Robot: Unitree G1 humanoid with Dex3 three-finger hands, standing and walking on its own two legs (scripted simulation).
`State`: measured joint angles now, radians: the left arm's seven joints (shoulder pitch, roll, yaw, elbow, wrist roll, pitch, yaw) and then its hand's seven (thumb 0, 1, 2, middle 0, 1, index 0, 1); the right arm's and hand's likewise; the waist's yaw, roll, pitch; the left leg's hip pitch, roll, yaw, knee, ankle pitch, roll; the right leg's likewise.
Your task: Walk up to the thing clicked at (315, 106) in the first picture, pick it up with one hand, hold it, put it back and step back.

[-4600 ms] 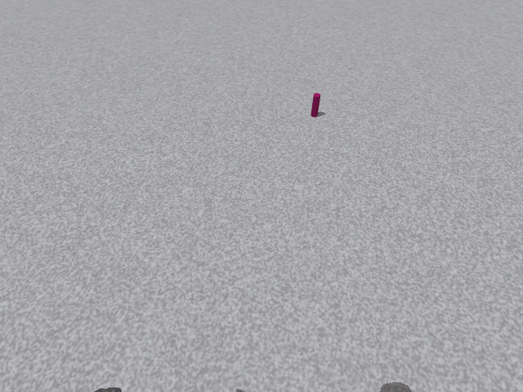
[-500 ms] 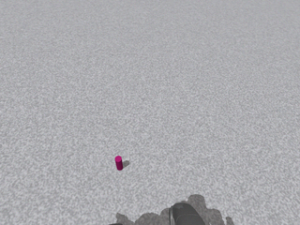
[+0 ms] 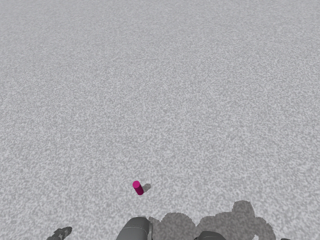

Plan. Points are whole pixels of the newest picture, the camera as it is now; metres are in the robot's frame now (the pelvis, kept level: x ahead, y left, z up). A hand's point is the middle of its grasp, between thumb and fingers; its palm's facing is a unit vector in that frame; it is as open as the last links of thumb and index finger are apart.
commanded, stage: walk up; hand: left
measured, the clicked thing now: (138, 188) +0.43 +0.23 -0.69
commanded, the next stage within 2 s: stand in 1.76 s
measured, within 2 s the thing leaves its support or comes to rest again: neither
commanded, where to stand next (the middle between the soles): +0.08 +0.01 m, yaw +0 degrees
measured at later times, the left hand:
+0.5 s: hand out of the picture +0.04 +0.29 -0.15, palm faces +0.04 -0.93 -0.35, open 7.4 cm
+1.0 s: hand (77, 238) +0.12 +0.27 -0.14, palm faces +0.01 -0.94 -0.33, open 7.4 cm
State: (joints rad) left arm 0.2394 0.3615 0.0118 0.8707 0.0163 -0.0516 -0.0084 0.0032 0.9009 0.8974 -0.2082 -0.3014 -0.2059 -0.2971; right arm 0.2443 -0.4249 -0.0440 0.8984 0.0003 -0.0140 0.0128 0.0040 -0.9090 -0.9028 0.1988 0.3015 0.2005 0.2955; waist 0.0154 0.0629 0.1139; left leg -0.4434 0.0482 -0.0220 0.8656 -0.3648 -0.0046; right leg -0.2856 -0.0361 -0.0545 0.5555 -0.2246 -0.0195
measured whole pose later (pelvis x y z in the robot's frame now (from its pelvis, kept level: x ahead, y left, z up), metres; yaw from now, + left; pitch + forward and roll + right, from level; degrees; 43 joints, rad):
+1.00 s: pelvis +0.03 +0.02 +0.01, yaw +2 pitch -2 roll +0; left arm 0.06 0.34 0.00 1.15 0.01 -0.02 -0.01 0.00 0.90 0.90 -0.21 -0.30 -0.20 -0.30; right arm 0.08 -0.36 -0.01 1.17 0.00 0.00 0.01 0.01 -0.91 -0.90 0.20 0.30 0.20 0.30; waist -0.01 0.00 0.05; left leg -0.19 0.01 0.00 0.34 -0.13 -0.01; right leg -0.14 -0.04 -0.05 0.34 -0.17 0.02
